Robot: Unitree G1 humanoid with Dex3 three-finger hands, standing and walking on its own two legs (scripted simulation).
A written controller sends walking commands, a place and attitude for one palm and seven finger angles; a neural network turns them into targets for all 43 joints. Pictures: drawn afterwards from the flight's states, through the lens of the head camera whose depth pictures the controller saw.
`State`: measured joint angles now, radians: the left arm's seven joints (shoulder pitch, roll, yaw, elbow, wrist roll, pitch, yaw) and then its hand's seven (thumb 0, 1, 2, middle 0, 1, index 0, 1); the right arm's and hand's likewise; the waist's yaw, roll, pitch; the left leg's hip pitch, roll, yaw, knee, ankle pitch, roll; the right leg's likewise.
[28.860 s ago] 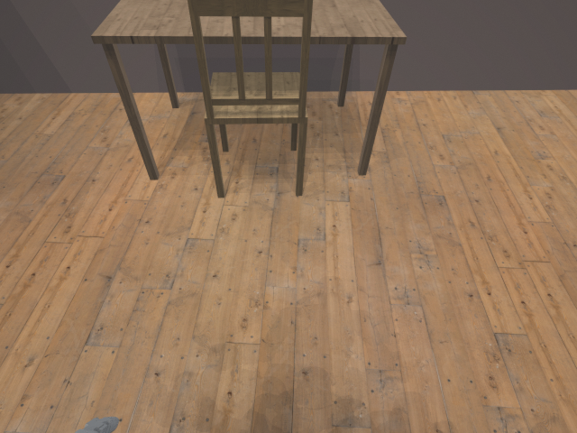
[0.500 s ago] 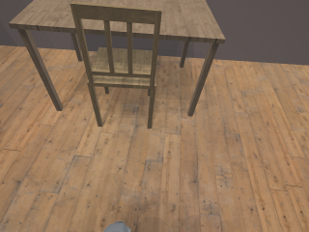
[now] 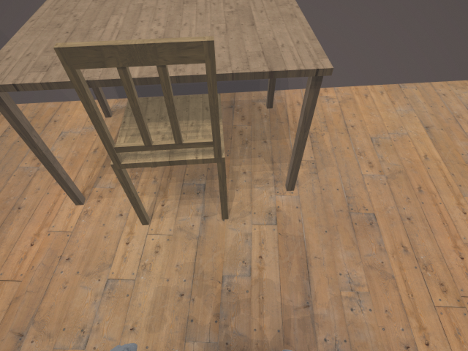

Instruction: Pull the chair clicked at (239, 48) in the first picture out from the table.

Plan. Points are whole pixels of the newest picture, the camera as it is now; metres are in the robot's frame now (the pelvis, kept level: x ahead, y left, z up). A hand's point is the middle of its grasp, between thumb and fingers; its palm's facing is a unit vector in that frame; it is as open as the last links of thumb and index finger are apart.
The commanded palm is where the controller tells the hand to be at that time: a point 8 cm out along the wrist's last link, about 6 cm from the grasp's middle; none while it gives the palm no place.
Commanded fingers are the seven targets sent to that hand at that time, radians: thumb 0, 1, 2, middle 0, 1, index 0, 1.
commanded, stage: take the last steps up to it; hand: left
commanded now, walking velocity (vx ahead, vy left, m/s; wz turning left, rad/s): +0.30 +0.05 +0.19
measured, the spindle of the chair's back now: (136, 109) +0.79 +0.33 -0.08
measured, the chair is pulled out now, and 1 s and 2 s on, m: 0.00 0.00 0.00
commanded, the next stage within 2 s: come to a stop and stand still in 0.94 s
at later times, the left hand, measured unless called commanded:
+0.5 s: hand out of the picture +0.07 +0.19 -0.19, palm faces +0.18 -0.98 -0.10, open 7.4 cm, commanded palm none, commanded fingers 0.00 0.90 0.90 -0.20 -0.30 -0.20 -0.30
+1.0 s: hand (154, 250) +0.35 +0.20 -0.16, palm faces +0.06 -0.98 -0.19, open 7.4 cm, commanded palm none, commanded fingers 0.00 0.90 0.90 -0.20 -0.30 -0.20 -0.30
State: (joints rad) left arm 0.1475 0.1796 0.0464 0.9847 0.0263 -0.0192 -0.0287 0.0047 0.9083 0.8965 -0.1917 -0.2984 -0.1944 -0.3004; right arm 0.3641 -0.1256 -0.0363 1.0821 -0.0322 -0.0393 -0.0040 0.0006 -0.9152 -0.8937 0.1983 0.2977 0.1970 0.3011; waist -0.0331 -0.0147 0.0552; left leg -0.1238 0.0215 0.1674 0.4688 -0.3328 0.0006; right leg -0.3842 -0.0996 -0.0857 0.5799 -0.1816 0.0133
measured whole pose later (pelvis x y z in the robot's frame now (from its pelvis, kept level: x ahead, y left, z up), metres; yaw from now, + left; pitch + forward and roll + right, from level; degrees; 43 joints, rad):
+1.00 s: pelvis +0.27 +0.03 +0.00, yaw +5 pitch +0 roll +1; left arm 0.13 0.15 0.03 0.99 0.02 -0.05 -0.01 0.00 0.91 0.90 -0.19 -0.30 -0.20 -0.30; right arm 0.35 -0.14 -0.03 1.11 -0.02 -0.01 -0.01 0.00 -0.91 -0.89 0.20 0.30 0.20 0.30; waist -0.04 0.02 0.08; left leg -0.26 0.03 0.09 0.78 -0.51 0.02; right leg -0.31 -0.04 -0.10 0.57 -0.26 -0.04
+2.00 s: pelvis +0.28 +0.02 +0.01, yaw +6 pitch -1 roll +0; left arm 0.24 0.16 0.00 1.11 0.00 0.01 0.02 0.02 0.93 0.90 -0.20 -0.30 -0.20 -0.30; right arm 0.29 -0.16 -0.01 1.16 -0.02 0.03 -0.03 0.00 -0.91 -0.89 0.19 0.30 0.19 0.30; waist -0.03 -0.02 0.07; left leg -0.29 0.05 0.05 0.45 -0.14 -0.01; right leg -0.11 0.01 -0.06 0.45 -0.32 -0.03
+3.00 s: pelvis +0.32 +0.04 +0.00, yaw +5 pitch +0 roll -1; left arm 0.30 0.13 -0.01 1.08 0.02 -0.04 0.05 0.00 0.91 0.90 -0.20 -0.30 -0.20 -0.30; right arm 0.23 -0.18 -0.01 1.07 -0.02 -0.01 -0.02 0.00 -0.92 -0.89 0.20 0.30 0.20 0.30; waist -0.02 0.02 0.06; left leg -0.30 0.04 0.05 0.57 -0.26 0.00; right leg -0.08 0.00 -0.04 0.46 -0.38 0.00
